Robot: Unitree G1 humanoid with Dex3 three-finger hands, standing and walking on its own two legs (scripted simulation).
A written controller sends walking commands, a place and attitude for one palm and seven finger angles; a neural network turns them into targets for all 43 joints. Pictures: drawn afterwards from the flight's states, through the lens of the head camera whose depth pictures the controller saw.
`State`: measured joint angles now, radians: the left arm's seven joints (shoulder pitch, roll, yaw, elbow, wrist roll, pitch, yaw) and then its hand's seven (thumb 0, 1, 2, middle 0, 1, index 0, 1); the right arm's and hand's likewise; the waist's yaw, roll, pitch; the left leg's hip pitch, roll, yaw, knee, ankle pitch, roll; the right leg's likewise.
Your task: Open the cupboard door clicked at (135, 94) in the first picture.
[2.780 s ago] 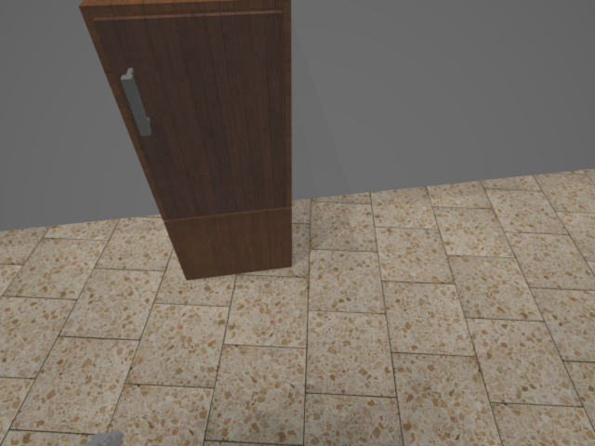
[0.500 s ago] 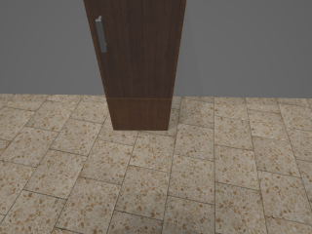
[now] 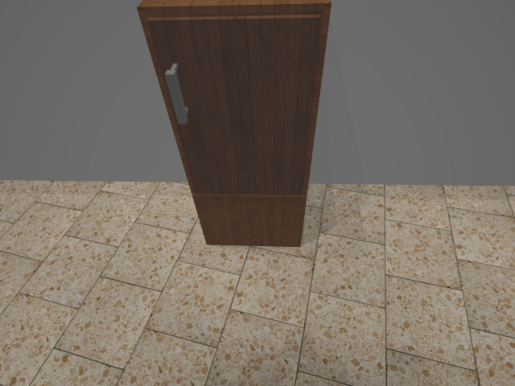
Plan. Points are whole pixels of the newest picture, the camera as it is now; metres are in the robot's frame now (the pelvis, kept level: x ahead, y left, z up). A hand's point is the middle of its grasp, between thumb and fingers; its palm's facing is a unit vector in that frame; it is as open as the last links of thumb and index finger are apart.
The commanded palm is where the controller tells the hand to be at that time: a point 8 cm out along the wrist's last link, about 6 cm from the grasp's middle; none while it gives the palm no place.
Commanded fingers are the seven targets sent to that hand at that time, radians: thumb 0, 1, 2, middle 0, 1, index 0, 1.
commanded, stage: take the last steps up to it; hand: left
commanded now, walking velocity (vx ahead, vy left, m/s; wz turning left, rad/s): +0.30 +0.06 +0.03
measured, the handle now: (178, 94) +0.78 +0.23 +0.05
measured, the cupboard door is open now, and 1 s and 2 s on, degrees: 0 0 0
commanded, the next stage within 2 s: come to a stop and stand still in 0.34 s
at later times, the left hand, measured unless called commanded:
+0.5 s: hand out of the picture +0.09 +0.21 -0.18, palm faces +0.12 -0.98 -0.15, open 7.4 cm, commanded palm none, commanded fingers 0.00 0.90 0.90 -0.20 -0.30 -0.20 -0.30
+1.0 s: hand (169, 308) +0.30 +0.20 -0.15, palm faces -0.03 -0.96 -0.28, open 7.4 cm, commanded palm none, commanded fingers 0.00 0.90 0.90 -0.20 -0.30 -0.20 -0.30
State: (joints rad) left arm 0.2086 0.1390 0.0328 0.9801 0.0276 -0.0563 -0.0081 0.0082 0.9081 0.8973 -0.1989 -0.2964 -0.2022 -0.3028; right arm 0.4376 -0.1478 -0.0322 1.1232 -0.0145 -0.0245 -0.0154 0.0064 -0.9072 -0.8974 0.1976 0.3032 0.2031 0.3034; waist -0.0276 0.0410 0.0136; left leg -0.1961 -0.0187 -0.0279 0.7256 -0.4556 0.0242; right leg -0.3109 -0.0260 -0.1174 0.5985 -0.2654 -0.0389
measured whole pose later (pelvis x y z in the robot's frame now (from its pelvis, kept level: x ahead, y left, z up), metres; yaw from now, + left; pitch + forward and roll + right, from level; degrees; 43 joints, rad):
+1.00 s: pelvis +0.20 +0.01 +0.00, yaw -3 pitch -1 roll +1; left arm 0.18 0.17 0.04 0.97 0.03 0.02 0.03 0.01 0.91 0.90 -0.20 -0.30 -0.20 -0.30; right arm 0.20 -0.20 -0.07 1.04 -0.01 0.05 -0.02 0.00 -0.91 -0.90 0.20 0.30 0.20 0.30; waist -0.03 0.05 0.06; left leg -0.35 0.06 0.10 0.69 -0.41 -0.01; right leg -0.25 -0.03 -0.05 0.59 -0.33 0.00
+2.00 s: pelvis +0.23 +0.03 +0.01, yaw +0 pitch +0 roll -1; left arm 0.18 0.15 0.03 1.10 0.00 -0.02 0.04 0.01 0.93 0.90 -0.20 -0.30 -0.20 -0.30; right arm 0.33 -0.13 -0.02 1.17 -0.01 0.01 -0.05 0.01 -0.91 -0.90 0.19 0.30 0.20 0.30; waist -0.03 0.03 0.02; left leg -0.11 0.07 0.04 0.46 -0.35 -0.05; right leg -0.20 0.01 -0.11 0.47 -0.28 -0.04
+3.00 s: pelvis +0.21 +0.05 +0.01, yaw +0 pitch +0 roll +0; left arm 0.47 0.18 0.02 0.33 -0.12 0.02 0.13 0.05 0.93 0.88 -0.20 -0.32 -0.21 -0.32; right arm 0.38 -0.20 0.00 0.94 0.05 -0.23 -0.08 0.03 -0.93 -0.90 0.20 0.30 0.20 0.30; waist 0.00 0.03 -0.02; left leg -0.20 0.00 0.06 0.53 -0.33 0.02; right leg -0.28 -0.05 -0.08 0.56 -0.29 0.00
